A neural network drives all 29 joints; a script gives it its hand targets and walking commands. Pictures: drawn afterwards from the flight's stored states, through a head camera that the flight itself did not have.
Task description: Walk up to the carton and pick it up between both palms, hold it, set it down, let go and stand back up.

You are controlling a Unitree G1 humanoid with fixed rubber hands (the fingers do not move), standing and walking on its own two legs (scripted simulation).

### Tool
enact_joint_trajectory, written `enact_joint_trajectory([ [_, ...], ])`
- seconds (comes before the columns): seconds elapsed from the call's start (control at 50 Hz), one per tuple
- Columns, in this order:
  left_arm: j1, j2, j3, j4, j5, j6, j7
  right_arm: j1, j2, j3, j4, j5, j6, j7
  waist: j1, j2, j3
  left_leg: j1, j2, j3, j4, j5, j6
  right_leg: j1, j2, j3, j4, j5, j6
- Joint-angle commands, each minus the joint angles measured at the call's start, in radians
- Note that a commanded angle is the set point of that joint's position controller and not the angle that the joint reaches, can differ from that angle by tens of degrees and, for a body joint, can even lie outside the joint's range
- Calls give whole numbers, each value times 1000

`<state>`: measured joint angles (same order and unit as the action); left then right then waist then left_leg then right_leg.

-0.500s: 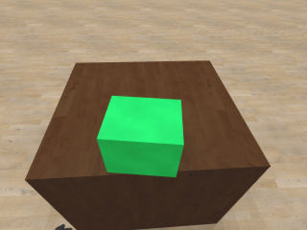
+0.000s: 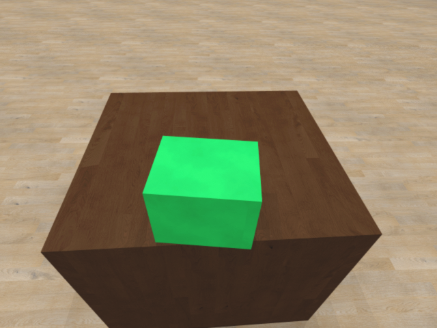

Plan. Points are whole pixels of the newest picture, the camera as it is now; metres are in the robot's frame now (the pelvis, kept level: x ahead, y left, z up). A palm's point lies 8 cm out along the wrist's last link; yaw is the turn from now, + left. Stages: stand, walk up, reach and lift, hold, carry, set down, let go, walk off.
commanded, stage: stand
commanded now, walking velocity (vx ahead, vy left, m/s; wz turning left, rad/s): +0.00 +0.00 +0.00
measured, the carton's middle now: (206, 192) +0.43 +0.03 +0.00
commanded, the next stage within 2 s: none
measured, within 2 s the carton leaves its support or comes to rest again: neither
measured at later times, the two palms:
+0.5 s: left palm out of the picture +0.07 +0.27 -0.11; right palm out of the picture +0.04 -0.26 -0.12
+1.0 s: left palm out of the picture +0.06 +0.28 -0.11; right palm out of the picture +0.03 -0.26 -0.12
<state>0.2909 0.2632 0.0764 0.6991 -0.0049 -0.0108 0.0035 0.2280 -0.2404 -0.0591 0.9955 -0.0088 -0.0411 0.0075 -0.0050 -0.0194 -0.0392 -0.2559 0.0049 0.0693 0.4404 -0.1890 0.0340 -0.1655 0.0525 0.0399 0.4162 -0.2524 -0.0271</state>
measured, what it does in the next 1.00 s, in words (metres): stands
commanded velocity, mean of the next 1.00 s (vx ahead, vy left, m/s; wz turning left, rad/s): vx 0.00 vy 0.00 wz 0.00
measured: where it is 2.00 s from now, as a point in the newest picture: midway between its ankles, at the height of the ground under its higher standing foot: outside the picture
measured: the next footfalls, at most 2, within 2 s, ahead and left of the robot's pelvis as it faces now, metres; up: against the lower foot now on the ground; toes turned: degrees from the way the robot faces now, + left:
none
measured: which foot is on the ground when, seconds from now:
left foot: down 0.00-1.00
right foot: down 0.00-1.00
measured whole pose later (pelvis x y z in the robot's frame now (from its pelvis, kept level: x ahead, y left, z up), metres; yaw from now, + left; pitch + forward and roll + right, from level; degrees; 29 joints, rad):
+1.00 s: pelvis -0.02 +0.00 +0.00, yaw +0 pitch -1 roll -1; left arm 0.29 0.28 0.08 0.80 0.00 -0.01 0.00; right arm 0.23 -0.24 -0.05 1.06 -0.01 -0.04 0.01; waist -0.01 -0.02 -0.04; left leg -0.26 0.00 0.07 0.44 -0.16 0.03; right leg -0.17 0.05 0.04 0.42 -0.23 -0.02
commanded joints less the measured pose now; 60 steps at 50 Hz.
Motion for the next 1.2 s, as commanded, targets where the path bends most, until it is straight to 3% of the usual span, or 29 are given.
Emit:
enact_joint_trajectory([
  [0.0, -19, 253, 31, 35, 33, -62, 19, -69, -248, -37, -69, -22, -31, -11, -3, 51, -1, 104, 133, -179, -94, 150, 29, 16, -164, 119, -83, 166, -22],
  [0.02, -8, 224, 18, 40, 29, -61, 16, -89, -270, -40, -67, -16, -26, -7, 7, 15, -26, 116, 138, -191, -79, 137, 28, -5, -155, 120, -89, 145, -23],
  [0.08, -2, 218, 21, 54, 31, -54, 15, -87, -276, -42, -51, -32, -22, -7, 8, 59, 26, 83, 131, -182, -130, -18, 23, -28, -152, 127, -95, 73, -21],
  [0.1, -31, 261, 26, 47, 37, -60, 13, -68, -275, -36, -57, -13, -22, -4, -15, 30, 18, 95, 121, -178, -127, 17, 14, -23, -148, 123, -97, 68, -19],
  [0.12, -27, 215, 14, 59, 27, -55, 15, -66, -291, -43, -45, -15, -25, -7, -21, 78, -8, 112, 132, -181, -126, 5, 21, -27, -143, 121, -94, 88, -17],
  [0.14, -5, 222, 14, 53, 26, -58, 10, -82, -255, -34, -60, -17, -30, -9, -9, 18, 28, 90, 142, -206, -138, -11, 22, -46, -140, 107, -100, 52, -17],
  [0.2, -10, 225, 24, 77, 40, -56, 10, -103, -268, -42, -49, -23, -20, -7, 2, 94, -3, 103, 136, -199, -136, -30, 17, -19, -137, 107, -90, 62, -18],
  [0.24, -27, 251, 23, 81, 21, -57, 9, -79, -297, -47, -34, -17, -25, -9, -11, 49, 1, 69, 141, -218, -171, -50, 27, 3, -138, 104, -80, 84, -18],
  [0.3, -33, 268, 27, 95, 34, -50, 11, -77, -274, -35, -37, -16, -24, -6, -16, 53, 27, 79, 130, -203, -164, -32, 21, -12, -143, 126, -97, 59, -17],
  [0.34, 6, 239, 20, 106, 29, -55, 12, -92, -253, -32, -27, -21, -24, -13, 17, 75, 39, 98, 138, -217, -164, -17, 27, -21, -140, 120, -92, 68, -16],
  [0.36, -48, 247, 29, 97, 35, -58, 15, -97, -272, -46, -36, -20, -26, -14, -14, 62, 61, 98, 151, -220, -181, 7, 28, -52, -137, 117, -73, 96, -16],
  [0.42, -43, 261, 29, 103, 33, -50, 10, -123, -244, -30, -37, -15, -29, -7, -5, 111, 17, 83, 137, -210, -157, 5, 16, -31, -137, 115, -81, 84, -20],
  [0.46, -27, 269, 28, 111, 32, -51, 11, -71, -288, -44, -18, -9, -30, -11, -8, 83, 51, 69, 135, -201, -153, 11, 24, -3, -149, 117, -98, 101, -23],
  [0.48, -29, 236, 17, 114, 26, -57, 9, -102, -266, -40, -24, -18, -34, -9, -11, 14, 4, 121, 133, -208, -144, 13, 14, -13, -138, 104, -94, 96, -18],
  [0.6, -35, 242, 23, 101, 27, -59, 13, -63, -239, -23, -18, -16, -24, -10, -7, 94, 6, 96, 133, -212, -156, 24, 18, 14, -135, 109, -74, 113, -24],
  [0.66, -64, 256, 20, 113, 30, -56, 13, -80, -264, -31, -16, -15, -24, -7, -16, 20, 8, 125, 133, -177, -129, 104, 17, -14, -148, 116, -104, 113, -14],
  [0.7, -81, 264, 19, 112, 32, -59, 18, -81, -242, -32, -20, -5, -28, -13, -23, 41, 60, 97, 140, -192, -128, 138, 23, -35, -157, 122, -116, 137, -25],
  [0.72, -65, 260, 22, 113, 31, -61, 15, -116, -257, -35, -25, -13, -30, -13, -14, 102, 10, 133, 137, -187, -143, 113, 26, -10, -155, 116, -118, 144, -19],
  [0.8, -42, 256, 21, 122, 24, -61, 19, -93, -247, -26, -18, -9, -20, -3, -4, 23, -13, 115, 133, -186, -136, 49, 18, 12, -151, 113, -99, 108, -20],
  [0.9, -37, 274, 23, 145, 17, -60, 15, -75, -274, -28, -5, -16, -27, -9, -17, 81, 1, 120, 150, -204, -141, 121, 37, -1, -166, 128, -114, 116, -25],
  [0.92, -17, 245, 12, 142, 12, -55, 12, -95, -283, -24, -8, -18, -25, -11, 10, 58, -15, 125, 145, -207, -153, 47, 27, 18, -149, 115, -97, 82, -28],
  [0.94, -58, 246, 13, 135, 31, -50, 10, -58, -260, -24, -12, -10, -22, -11, -33, 33, 3, 104, 150, -234, -182, -16, 18, 2, -134, 97, -87, 67, -21],
  [0.96, -24, 226, 16, 137, 23, -47, 7, -111, -260, -23, -17, -17, -29, -7, 10, 82, 69, 68, 156, -244, -190, -88, 18, -28, -129, 104, -82, 42, -20],
  [1.06, -23, 254, 18, 169, 28, -48, 12, -115, -303, -43, -15, -17, -18, -12, -5, 72, 62, 50, 154, -242, -200, -153, 17, -28, -135, 98, -101, -6, -34],
  [1.08, -69, 266, 18, 162, 36, -46, 10, -123, -293, -41, -14, -12, -19, -10, -20, 75, 80, 36, 139, -222, -206, -133, 13, -26, -138, 114, -123, 11, -26],
  [1.1, -35, 261, 22, 152, 30, -49, 8, -111, -271, -33, -13, -16, -18, -11, 10, 56, 84, 39, 141, -224, -192, -108, 13, -22, -150, 112, -118, 10, -26],
  [1.12, -50, 246, 17, 155, 30, -51, 6, -76, -284, -39, -15, -2, -19, -9, -26, 49, 82, 56, 139, -220, -184, -82, 13, -62, -148, 118, -125, -9, -28],
  [1.14, -37, 262, 16, 159, 25, -55, 11, -112, -268, -30, -12, -12, -20, -9, -3, 88, 81, 65, 133, -207, -169, -62, 24, -47, -161, 133, -139, 11, -28],
  [1.18, -64, 262, 18, 148, 35, -65, 5, -73, -255, -27, 7, -9, -16, -9, -20, 86, 30, 96, 131, -198, -152, -41, 18, -26, -154, 131, -129, 33, -20],
])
